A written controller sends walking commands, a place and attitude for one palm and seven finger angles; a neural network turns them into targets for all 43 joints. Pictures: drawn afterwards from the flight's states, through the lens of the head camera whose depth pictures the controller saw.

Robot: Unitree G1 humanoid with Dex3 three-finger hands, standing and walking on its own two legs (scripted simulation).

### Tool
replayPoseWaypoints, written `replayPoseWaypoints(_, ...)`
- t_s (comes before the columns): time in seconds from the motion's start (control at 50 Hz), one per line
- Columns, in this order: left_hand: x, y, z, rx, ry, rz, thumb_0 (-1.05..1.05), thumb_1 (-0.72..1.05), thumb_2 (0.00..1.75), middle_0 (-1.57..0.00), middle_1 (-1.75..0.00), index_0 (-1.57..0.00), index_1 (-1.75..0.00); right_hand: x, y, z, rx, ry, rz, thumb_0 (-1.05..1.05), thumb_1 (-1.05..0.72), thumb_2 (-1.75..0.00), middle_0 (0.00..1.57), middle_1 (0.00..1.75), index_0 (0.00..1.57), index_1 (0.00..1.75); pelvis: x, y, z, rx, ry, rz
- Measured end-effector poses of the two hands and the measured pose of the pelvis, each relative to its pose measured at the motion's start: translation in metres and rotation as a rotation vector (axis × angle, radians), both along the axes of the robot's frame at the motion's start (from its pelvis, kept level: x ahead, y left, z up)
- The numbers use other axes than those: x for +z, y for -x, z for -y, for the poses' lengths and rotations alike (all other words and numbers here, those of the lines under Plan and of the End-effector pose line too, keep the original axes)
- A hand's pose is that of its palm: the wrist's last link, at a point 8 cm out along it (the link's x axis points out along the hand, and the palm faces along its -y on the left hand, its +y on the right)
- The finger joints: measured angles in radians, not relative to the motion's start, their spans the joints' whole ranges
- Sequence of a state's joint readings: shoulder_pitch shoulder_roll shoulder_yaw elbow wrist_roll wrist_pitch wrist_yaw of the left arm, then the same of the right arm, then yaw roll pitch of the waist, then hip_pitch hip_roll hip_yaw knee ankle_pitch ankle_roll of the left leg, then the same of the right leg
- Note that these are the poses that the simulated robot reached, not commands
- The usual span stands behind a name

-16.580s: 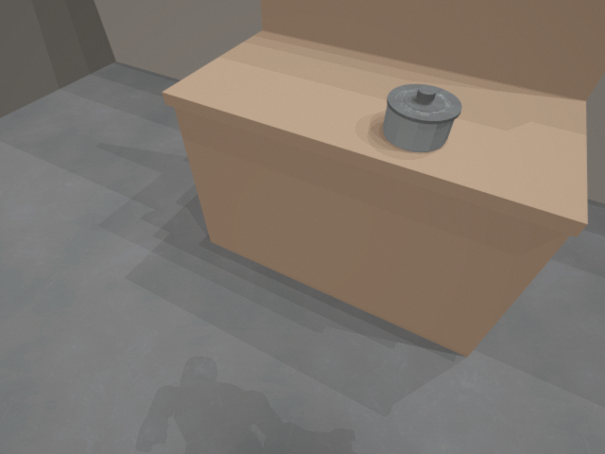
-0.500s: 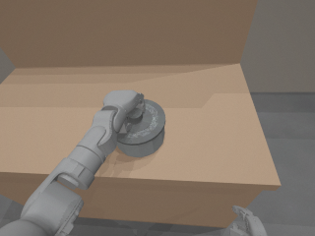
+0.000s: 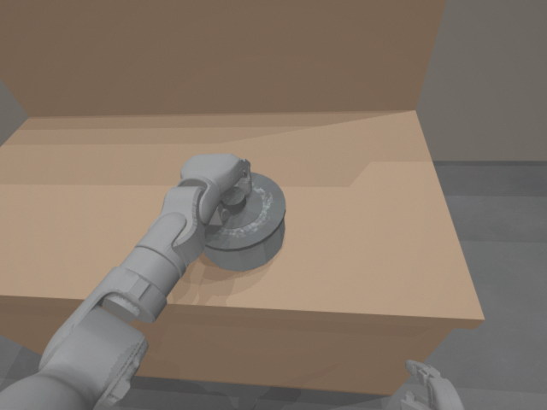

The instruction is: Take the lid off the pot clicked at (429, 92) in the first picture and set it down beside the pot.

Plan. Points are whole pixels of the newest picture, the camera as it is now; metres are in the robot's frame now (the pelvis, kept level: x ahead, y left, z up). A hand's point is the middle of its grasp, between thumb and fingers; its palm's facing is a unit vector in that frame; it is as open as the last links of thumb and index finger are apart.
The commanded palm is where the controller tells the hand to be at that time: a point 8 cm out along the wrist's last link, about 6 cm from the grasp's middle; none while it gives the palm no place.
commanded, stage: close the fingers and squeeze the knob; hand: left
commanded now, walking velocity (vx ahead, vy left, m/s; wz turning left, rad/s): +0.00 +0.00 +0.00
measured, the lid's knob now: (233, 199) +0.44 +0.08 +0.06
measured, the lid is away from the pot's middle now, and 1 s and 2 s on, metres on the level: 0.00 0.01 0.02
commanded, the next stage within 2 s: lift the lid straight up in 0.42 s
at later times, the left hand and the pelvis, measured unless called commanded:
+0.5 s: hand (219, 205) +0.41 +0.10 +0.08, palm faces -0.29 -0.02 -0.96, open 7.8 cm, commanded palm +0.39 +0.10 +0.14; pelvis +0.00 +0.00 +0.00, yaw +0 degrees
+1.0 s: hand (219, 190) +0.41 +0.09 +0.11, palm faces -0.25 -0.01 -0.97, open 7.7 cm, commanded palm +0.39 +0.10 +0.18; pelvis +0.00 +0.00 +0.00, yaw +0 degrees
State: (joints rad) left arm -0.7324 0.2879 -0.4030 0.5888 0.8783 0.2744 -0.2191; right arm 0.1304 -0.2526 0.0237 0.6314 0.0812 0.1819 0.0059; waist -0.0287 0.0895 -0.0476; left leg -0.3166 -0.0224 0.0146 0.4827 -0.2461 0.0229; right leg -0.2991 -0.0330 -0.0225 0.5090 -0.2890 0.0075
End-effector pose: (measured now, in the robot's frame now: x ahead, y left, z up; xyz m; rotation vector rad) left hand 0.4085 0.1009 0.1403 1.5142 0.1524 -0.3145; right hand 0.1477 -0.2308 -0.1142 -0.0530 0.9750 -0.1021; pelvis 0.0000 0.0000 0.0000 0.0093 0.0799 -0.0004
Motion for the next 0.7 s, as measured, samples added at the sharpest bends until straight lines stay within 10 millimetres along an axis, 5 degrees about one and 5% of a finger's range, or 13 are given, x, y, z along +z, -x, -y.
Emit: replayPoseWaypoints(0.7,0.002,0.002,-0.001,-0.013,-0.012,0.005,0.09,0.33,0.91,-1.16,-1.1,-0.55,-0.84,0.001,-0.003,-0.003,0.002,0.001,0.014,0.01,-0.91,-0.9,0.2,0.3,0.19,0.3,0.001,0.0,-0.001,0.003,0.001,0.008)
